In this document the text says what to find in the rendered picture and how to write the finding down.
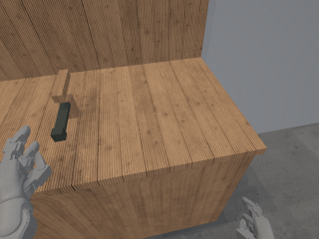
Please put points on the tap lever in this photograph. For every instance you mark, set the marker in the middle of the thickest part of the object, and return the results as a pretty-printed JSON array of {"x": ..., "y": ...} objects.
[{"x": 58, "y": 133}]

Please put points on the robot right hand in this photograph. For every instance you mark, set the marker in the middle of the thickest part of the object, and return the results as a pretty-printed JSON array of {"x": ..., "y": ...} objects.
[{"x": 259, "y": 226}]

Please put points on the robot left hand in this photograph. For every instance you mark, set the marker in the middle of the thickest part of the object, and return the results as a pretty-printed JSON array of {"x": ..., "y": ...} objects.
[{"x": 15, "y": 179}]

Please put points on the counter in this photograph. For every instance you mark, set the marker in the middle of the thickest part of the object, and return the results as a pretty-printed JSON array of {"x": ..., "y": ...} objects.
[{"x": 154, "y": 142}]

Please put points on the robot left forearm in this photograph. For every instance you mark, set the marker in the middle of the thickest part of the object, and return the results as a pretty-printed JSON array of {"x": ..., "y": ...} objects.
[{"x": 17, "y": 220}]

